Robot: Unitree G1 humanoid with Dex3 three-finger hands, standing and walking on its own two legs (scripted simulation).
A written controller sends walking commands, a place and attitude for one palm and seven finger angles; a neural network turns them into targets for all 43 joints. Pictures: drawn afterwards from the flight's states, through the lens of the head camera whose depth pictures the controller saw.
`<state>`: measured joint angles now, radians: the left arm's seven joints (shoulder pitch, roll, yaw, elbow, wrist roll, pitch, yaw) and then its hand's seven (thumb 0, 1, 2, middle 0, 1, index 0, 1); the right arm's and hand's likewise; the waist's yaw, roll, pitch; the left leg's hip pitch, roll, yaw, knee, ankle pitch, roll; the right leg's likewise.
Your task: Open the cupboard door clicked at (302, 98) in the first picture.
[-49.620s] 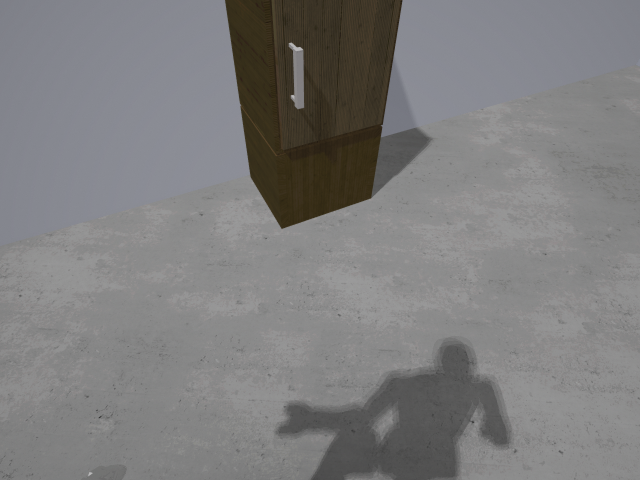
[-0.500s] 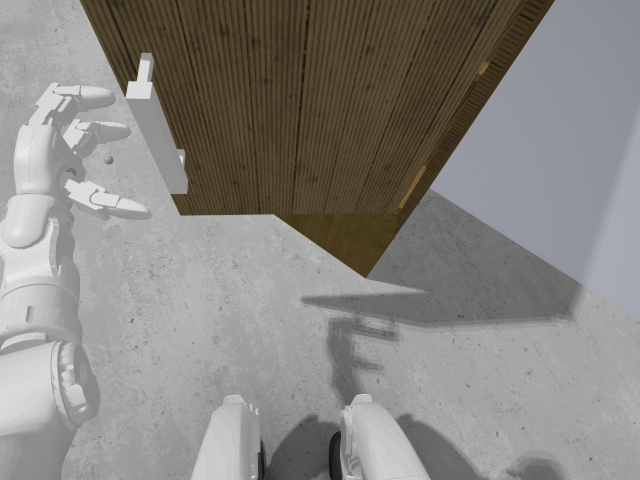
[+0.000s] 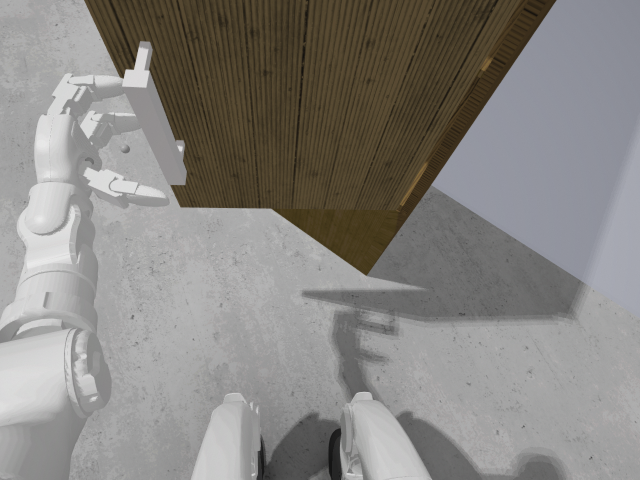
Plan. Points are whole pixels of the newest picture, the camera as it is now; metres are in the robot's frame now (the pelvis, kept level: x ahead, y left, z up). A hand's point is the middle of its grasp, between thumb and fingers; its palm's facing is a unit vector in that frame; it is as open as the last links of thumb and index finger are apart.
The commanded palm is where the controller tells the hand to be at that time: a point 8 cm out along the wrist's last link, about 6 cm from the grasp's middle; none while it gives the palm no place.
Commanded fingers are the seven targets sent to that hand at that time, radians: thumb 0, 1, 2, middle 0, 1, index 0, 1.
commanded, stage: slide the fingers in behind the handle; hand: left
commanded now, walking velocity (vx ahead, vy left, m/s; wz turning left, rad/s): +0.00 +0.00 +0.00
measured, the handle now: (162, 122) +0.54 +0.18 +0.04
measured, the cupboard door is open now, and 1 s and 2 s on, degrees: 38 37 38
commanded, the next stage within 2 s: close the thumb around the handle in 1.12 s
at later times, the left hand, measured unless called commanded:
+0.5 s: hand (158, 155) +0.48 +0.18 +0.05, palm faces +0.03 -1.00 -0.01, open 14.0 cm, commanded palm +0.46 +0.21 +0.05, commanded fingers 0.00 -0.50 0.30 -0.30 -1.20 -0.30 -1.20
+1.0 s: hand (177, 155) +0.48 +0.16 +0.05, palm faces +0.03 -1.00 -0.01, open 14.0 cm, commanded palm +0.46 +0.20 +0.05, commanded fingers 0.00 -0.50 0.30 -0.30 -1.20 -0.30 -1.20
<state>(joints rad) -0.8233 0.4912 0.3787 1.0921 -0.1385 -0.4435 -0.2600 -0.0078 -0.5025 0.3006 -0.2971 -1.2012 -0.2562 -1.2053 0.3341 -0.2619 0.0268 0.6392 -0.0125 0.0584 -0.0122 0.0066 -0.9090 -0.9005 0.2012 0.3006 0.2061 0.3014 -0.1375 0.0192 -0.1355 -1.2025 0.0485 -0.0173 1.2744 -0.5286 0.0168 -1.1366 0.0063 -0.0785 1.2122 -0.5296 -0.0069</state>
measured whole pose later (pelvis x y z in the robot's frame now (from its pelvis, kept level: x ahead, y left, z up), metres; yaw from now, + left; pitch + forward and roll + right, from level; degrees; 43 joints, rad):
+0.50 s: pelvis +0.01 +0.00 +0.01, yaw +0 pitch +25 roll -3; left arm -0.74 0.39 0.35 1.05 -0.12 -0.48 -0.20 -0.01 -0.50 0.30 -0.30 -1.20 -0.30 -1.20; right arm 0.33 -0.24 0.02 0.62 -0.01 0.07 0.01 0.01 -0.91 -0.90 0.20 0.30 0.21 0.30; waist -0.13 0.02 -0.15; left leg -1.14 0.05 0.00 1.24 -0.53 0.01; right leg -1.09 0.01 -0.06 1.20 -0.54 -0.01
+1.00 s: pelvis +0.00 +0.00 +0.00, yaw +0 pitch +25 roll -3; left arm -0.78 0.35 0.32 1.07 -0.09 -0.50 -0.14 -0.01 -0.50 0.30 -0.30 -1.20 -0.29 -1.20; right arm 0.32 -0.25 0.02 0.63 -0.02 0.07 0.01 0.01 -0.91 -0.90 0.20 0.30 0.21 0.30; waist -0.14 0.03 -0.15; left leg -1.16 0.05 0.00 1.26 -0.53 0.01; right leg -1.11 0.01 -0.06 1.22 -0.53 -0.01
